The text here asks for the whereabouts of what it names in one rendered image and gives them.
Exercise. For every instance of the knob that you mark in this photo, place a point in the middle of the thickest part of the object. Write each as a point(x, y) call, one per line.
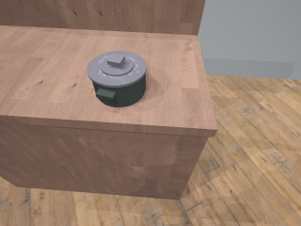
point(116, 60)

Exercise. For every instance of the lid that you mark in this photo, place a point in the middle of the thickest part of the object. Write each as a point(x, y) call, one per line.
point(132, 69)

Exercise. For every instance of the table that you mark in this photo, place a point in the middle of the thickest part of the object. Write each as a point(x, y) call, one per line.
point(56, 134)

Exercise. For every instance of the pot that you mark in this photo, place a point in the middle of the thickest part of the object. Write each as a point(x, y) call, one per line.
point(121, 97)

